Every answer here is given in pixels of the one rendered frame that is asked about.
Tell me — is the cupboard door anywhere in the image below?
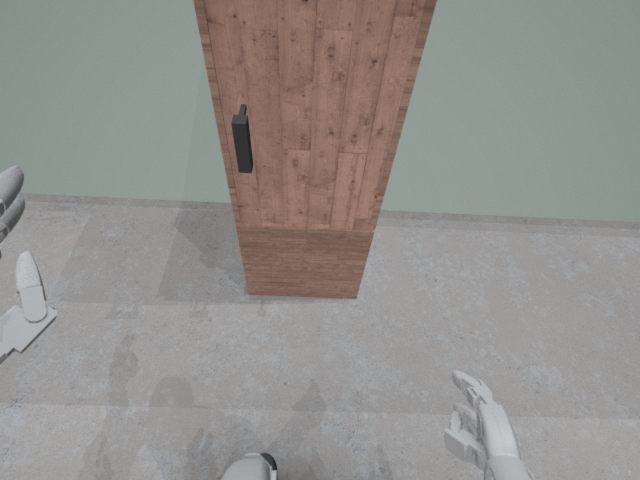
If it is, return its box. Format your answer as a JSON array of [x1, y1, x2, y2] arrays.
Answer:
[[204, 0, 426, 230]]

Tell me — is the right robot hand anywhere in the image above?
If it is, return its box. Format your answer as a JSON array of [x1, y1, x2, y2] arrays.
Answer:
[[444, 370, 521, 471]]

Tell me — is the left robot hand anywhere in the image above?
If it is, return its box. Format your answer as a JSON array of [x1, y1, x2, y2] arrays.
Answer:
[[0, 166, 57, 364]]

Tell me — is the handle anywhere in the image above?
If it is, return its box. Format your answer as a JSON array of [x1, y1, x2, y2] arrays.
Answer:
[[231, 104, 253, 173]]

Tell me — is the left robot foot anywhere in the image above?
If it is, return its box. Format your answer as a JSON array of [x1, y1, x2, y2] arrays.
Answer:
[[261, 453, 277, 470]]

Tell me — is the robot left shin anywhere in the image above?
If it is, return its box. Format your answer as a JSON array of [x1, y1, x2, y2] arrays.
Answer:
[[243, 453, 270, 466]]

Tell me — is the robot right forearm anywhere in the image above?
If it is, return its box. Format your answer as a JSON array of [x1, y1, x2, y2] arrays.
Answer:
[[484, 455, 535, 480]]

